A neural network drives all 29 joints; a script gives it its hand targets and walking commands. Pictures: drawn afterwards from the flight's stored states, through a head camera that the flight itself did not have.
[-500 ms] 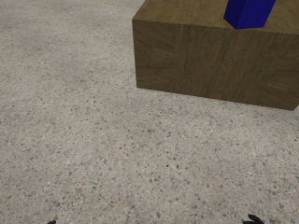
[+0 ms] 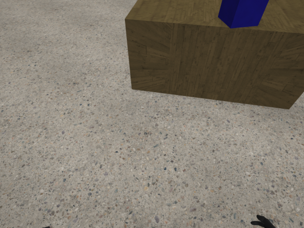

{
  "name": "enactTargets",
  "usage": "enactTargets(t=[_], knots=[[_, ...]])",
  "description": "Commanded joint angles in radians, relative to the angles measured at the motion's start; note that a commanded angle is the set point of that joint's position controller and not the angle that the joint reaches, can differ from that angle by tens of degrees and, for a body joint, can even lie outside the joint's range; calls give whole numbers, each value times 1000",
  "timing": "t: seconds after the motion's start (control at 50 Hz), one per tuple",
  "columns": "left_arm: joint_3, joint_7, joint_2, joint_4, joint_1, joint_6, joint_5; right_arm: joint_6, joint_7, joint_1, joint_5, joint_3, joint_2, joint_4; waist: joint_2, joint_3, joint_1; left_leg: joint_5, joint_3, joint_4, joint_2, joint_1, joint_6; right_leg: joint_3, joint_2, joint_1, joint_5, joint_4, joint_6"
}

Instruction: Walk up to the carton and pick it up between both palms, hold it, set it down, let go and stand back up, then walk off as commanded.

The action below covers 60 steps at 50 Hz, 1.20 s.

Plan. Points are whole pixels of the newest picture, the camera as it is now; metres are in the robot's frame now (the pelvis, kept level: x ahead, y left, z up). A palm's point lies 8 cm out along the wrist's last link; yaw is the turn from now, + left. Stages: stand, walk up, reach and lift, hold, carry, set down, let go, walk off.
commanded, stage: walk up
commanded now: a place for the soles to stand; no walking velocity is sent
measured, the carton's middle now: (243, 2) +1.45 -0.63 +0.03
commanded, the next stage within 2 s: none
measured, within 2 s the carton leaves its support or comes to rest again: neither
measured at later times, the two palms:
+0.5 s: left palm (77, 191) +0.26 +0.25 -0.13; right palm out of the picture +0.16 -0.42 -0.10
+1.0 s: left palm (127, 127) +0.48 +0.10 -0.10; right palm out of the picture +0.28 -0.52 -0.11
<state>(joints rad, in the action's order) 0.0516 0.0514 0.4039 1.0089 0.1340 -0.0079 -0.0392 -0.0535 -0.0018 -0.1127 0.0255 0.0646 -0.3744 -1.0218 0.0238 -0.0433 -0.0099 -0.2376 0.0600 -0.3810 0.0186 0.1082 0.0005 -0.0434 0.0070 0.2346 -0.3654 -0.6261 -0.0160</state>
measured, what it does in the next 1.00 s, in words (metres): walks ahead, turning right: right foot, then left foot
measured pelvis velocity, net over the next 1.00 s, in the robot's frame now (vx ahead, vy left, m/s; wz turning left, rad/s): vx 0.29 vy -0.19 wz -0.29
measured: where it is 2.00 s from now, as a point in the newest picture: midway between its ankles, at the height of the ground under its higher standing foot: (203, 171)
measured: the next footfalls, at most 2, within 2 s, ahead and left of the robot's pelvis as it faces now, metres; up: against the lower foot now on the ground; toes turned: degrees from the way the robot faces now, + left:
right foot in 0.18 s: +0.12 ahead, -0.21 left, +0.00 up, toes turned -9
left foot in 0.40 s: +0.19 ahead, +0.03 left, +0.00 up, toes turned -4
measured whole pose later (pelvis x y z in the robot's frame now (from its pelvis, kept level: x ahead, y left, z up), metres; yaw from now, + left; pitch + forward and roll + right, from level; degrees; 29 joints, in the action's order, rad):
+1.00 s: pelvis +0.29 -0.19 -0.03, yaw -16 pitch -3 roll -1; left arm 0.08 0.07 0.45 0.76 0.22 0.06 0.00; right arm -0.10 -0.03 -0.28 0.01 0.06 -0.45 -0.80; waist -0.03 -0.12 -0.02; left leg -0.38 0.03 -0.90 0.10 0.48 0.02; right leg 0.06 -0.05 0.29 -0.35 -0.69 -0.07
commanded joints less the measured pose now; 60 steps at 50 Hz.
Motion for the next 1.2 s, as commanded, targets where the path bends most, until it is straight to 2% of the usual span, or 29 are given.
enactTargets(t=[0.0,0.02,0.12,0.16,0.18,0.2,0.22,0.24,0.34,0.38,0.4,0.42,0.44,0.46,0.5,0.54,0.66,0.7,0.72,0.74,0.76,0.84,0.86,0.98,1.06,1.08,1.1,1.12,1.18], knots=[[65,28,225,-170,-116,11,-3,-41,29,-73,4,109,-398,96,-80,-84,65,-384,-492,258,497,-113,293,-150,132,489,-71,-371,-5],[72,42,234,-171,-56,9,-2,-48,24,-13,-1,109,-386,116,-97,-96,8,-338,-418,267,490,-76,282,-179,194,461,-46,-350,4],[110,88,240,-197,30,9,-5,-52,-8,57,23,110,-377,205,-213,-66,-42,-373,-80,121,326,190,174,18,140,74,-13,-68,-8],[126,80,272,-156,155,24,-8,-33,-13,51,23,86,-318,223,-8,-2,-91,-540,54,-163,207,385,122,151,27,-214,28,15,2],[149,65,330,-143,276,35,-10,-29,-17,54,31,69,-270,235,256,12,-167,-466,153,-513,43,554,80,-39,64,-287,-242,184,-50],[163,57,434,-165,317,43,4,-38,-20,66,-2,37,-231,274,433,-8,-164,-457,17,-766,-65,696,30,-686,318,-242,-351,474,-242],[154,49,427,-189,237,47,34,-35,-16,58,-12,51,-296,264,206,-38,-98,-336,-112,-787,50,683,39,-653,387,-199,-427,475,-276],[135,36,379,-217,166,47,38,-44,-19,9,-21,59,-332,231,131,-52,-66,-277,-87,-761,74,612,30,-585,361,-127,-411,444,-274],[106,32,340,-255,82,39,22,-57,-34,-121,-28,66,-318,196,196,-54,-6,-267,-55,-397,73,302,26,-349,293,106,-151,319,-245],[83,31,291,-293,-7,33,21,-73,-21,-313,-11,82,-304,147,85,26,128,-100,-24,-206,22,-122,22,-166,178,402,-172,38,-168],[65,27,216,-320,-56,36,16,-81,0,-478,7,113,-401,119,-178,12,230,-385,-312,13,161,-227,59,-38,-14,586,-200,-335,-84],[51,11,191,-355,-70,44,24,-94,10,-447,-1,129,-503,147,-298,-46,185,-373,-829,244,432,-210,124,-128,-106,728,-200,-571,-40],[59,-5,280,-315,-27,43,21,-94,15,-314,-37,117,-490,193,-66,-98,102,-237,-802,229,502,-125,165,-215,-47,684,-120,-634,-17],[74,-6,311,-265,26,47,36,-91,15,-241,-36,101,-438,213,-35,-109,46,-109,-598,143,452,-94,190,-196,3,598,-40,-585,-8],[80,1,292,-248,57,50,33,-88,19,-187,-12,82,-356,245,-113,-89,5,127,-389,72,373,-117,224,-141,58,562,-71,-517,13],[76,19,269,-264,9,36,25,-94,12,-242,-10,88,-356,238,-158,-62,35,423,-254,17,358,-105,223,-107,66,475,-49,-420,17],[70,63,223,-304,-92,30,24,-87,10,-222,-17,97,-408,277,-196,-40,33,325,-80,-3,312,41,184,72,50,198,47,-105,-45],[95,56,233,-245,77,34,27,-78,3,-203,-25,75,-359,291,-108,57,-81,487,38,-299,214,178,128,141,-41,-145,151,25,-75],[125,42,307,-221,200,40,26,-83,-2,-215,-32,51,-301,310,80,102,-162,431,93,-620,142,344,74,-38,24,-319,-18,126,-120],[151,29,426,-231,301,52,39,-86,-1,-245,-52,35,-251,341,316,253,-172,-115,33,-976,-19,542,27,-564,344,-462,37,264,-270],[146,22,405,-253,244,50,56,-82,8,-200,-40,47,-314,321,82,206,-151,-246,-120,-1021,3,596,29,-607,389,-427,150,275,-306],[102,-8,274,-289,89,66,61,-73,4,-275,-31,32,-306,262,45,58,-36,-154,-94,-810,109,503,23,-301,287,-164,453,213,-259],[101,-7,288,-289,94,72,56,-61,-2,-289,-25,46,-310,249,94,59,-31,-139,-84,-766,93,462,24,-296,265,-112,410,233,-206],[92,14,305,-314,118,90,33,-62,-25,-169,-14,53,-274,298,111,7,-50,-101,-31,-436,103,414,17,-279,295,6,39,304,-258],[68,23,288,-333,42,79,23,-79,-27,-242,-14,69,-272,261,95,-26,46,-31,-9,-311,33,50,55,-168,203,350,-265,205,-205],[54,21,259,-342,4,79,20,-86,-20,-327,-13,86,-314,231,12,-25,110,-117,-66,-214,26,-136,85,-97,155,488,-154,41,-147],[45,16,192,-359,9,81,34,-95,-6,-417,6,119,-420,223,-262,32,168,-450,-489,16,255,-228,179,70,7,630,-9,-357,-75],[52,1,251,-354,24,85,21,-97,1,-459,-17,121,-459,237,-190,77,147,-452,-816,150,448,-233,282,10,-32,640,-142,-549,-29],[66,-5,301,-297,55,77,17,-82,17,-311,-34,97,-402,264,-25,6,65,-344,-639,78,419,-100,323,-81,102,627,-102,-608,0]])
